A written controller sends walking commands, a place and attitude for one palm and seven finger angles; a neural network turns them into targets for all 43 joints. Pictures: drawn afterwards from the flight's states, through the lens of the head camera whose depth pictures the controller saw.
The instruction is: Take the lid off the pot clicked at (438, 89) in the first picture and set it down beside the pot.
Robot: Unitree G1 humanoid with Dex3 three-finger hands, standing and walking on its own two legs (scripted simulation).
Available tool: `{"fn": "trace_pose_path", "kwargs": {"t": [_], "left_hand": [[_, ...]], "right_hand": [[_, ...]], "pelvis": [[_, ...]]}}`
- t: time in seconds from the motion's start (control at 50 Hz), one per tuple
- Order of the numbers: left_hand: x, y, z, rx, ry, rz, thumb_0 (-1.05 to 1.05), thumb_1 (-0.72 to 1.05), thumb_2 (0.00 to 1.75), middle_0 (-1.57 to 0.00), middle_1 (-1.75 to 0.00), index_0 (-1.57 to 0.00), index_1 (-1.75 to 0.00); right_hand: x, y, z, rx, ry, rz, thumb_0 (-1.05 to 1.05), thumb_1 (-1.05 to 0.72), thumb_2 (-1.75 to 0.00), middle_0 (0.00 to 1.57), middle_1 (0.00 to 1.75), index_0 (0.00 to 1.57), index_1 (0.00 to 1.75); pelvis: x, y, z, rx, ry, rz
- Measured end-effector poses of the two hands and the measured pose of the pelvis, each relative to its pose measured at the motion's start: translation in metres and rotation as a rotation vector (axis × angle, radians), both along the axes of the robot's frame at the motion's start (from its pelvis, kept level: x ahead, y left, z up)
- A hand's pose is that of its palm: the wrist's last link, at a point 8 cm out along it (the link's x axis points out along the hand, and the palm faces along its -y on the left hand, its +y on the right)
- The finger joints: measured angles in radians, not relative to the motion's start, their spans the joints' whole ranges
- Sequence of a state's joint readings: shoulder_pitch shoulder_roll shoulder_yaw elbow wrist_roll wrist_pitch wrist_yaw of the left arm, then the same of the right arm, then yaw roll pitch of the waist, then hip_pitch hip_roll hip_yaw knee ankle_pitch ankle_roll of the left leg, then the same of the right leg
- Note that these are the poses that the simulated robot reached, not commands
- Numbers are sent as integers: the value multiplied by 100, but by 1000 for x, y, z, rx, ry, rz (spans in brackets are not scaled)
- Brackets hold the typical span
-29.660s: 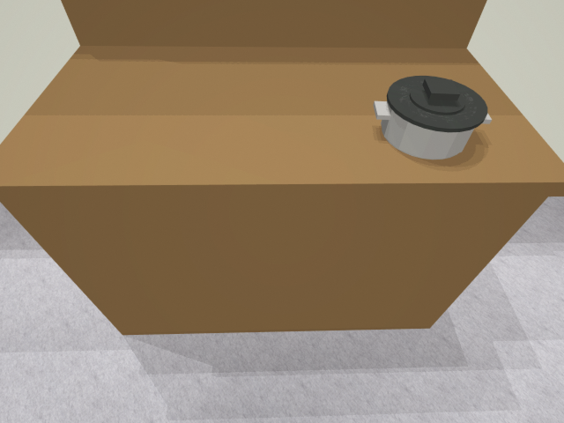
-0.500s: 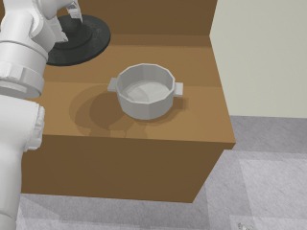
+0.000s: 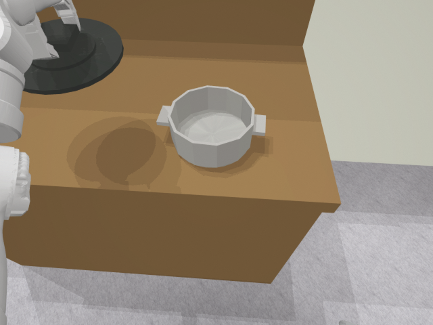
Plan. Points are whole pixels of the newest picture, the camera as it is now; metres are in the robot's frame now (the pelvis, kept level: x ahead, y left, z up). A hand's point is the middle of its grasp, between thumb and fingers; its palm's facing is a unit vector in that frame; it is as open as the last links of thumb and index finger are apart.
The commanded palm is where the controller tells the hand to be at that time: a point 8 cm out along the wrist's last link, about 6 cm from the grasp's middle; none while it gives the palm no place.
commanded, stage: move the lid sideways beside the pot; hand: left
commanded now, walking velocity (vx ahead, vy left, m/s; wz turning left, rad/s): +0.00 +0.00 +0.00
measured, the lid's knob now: (56, 37) +0.51 +0.25 +0.26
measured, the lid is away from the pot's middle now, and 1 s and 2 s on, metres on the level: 0.25 0.22 0.23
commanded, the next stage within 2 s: lower the lid onto the table in 0.04 s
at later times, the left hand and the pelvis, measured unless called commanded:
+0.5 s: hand (62, 45) +0.49 +0.23 +0.26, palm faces -0.24 -0.06 -0.97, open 8.9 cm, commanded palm +0.48 +0.22 +0.32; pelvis +0.00 +0.01 +0.00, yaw +0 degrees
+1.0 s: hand (74, 72) +0.48 +0.22 +0.22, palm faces -0.33 -0.07 -0.94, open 8.9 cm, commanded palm +0.48 +0.22 +0.28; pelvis +0.00 +0.00 +0.00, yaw +0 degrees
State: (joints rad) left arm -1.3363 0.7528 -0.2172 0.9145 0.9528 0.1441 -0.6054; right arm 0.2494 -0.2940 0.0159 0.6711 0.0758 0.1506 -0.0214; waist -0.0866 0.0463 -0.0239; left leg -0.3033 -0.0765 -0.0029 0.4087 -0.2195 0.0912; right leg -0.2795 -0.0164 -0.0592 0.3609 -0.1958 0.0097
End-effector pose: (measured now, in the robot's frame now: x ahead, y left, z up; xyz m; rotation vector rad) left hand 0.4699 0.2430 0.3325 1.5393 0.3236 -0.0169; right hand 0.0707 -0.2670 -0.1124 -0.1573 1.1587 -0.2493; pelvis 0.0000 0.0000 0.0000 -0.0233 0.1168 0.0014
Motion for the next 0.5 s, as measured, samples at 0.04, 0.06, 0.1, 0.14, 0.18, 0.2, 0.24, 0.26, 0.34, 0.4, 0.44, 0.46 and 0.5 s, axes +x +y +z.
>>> {"fn": "trace_pose_path", "kwargs": {"t": [0.04, 0.06, 0.1, 0.14, 0.18, 0.2, 0.24, 0.26, 0.34, 0.4, 0.44, 0.46, 0.5], "left_hand": [[0, 3, -1, -5, 6, 5, 5, 13, 100, -65, -91, -52, -79], [1, 4, -2, -6, 10, 7, 5, 13, 100, -65, -91, -52, -79], [1, 5, -4, 4, 14, 1, 5, 13, 100, -65, -91, -52, -79], [1, 3, -3, 13, 7, -14, 5, 13, 100, -65, -91, -52, -79], [1, 2, -3, 7, -1, -23, 5, 13, 100, -65, -91, -52, -78], [2, 2, -3, -4, 0, -16, 5, 13, 100, -65, -91, -52, -78], [4, 3, -4, -19, 9, 6, 5, 13, 100, -65, -91, -52, -79], [4, 3, -5, -22, 13, 14, 5, 13, 100, -65, -91, -52, -79], [6, -1, -9, -11, 24, 26, 5, 13, 100, -65, -91, -52, -79], [8, -7, -12, -14, 23, 11, 5, 13, 100, -65, -91, -52, -78], [9, -10, -14, -22, 22, 1, 5, 13, 100, -65, -91, -52, -78], [9, -12, -15, -24, 24, -2, 5, 13, 100, -65, -91, -52, -78], [9, -16, -17, -25, 25, -12, 5, 13, 100, -65, -91, -52, -78]], "right_hand": [[1, 2, 0, 2, 4, 3, 0, -90, -90, 20, 30, 20, 30], [1, 3, 0, 3, 6, 4, 0, -90, -90, 20, 30, 20, 30], [2, 5, 0, 4, 9, 8, 0, -90, -90, 20, 30, 20, 30], [3, 7, 0, 2, 8, 13, 0, -90, -90, 20, 30, 20, 30], [3, 9, 0, 3, 6, 18, 0, -90, -90, 20, 30, 20, 30], [4, 9, -1, 5, 4, 20, 0, -90, -90, 20, 30, 20, 30], [4, 11, -1, 9, 1, 21, 0, -90, -90, 20, 30, 20, 30], [4, 12, -2, 11, -1, 21, 0, -90, -90, 20, 30, 20, 30], [3, 15, -3, 17, -8, 22, 0, -90, -90, 20, 30, 20, 30], [2, 17, -4, 20, -11, 23, 0, -90, -90, 20, 30, 20, 30], [2, 18, -4, 21, -15, 21, 0, -90, -90, 20, 30, 20, 30], [1, 18, -4, 23, -16, 19, 0, -90, -90, 20, 30, 20, 30], [1, 18, -4, 24, -19, 19, 0, -90, -90, 20, 30, 20, 30]], "pelvis": [[0, 1, 0, -1, 1, 1], [0, 2, 0, -1, 2, 2], [0, 3, 0, -2, 4, 4], [0, 4, 0, -2, 5, 6], [1, 6, 0, -3, 6, 11], [1, 7, 0, -4, 6, 11], [0, 8, -1, -4, 7, 11], [1, 9, -1, -4, 9, 12], [1, 11, -1, -4, 11, 12], [1, 12, -1, -3, 11, 12], [1, 12, -1, -3, 10, 9], [1, 12, -1, -3, 10, 9], [1, 12, -1, -2, 9, 8]]}}
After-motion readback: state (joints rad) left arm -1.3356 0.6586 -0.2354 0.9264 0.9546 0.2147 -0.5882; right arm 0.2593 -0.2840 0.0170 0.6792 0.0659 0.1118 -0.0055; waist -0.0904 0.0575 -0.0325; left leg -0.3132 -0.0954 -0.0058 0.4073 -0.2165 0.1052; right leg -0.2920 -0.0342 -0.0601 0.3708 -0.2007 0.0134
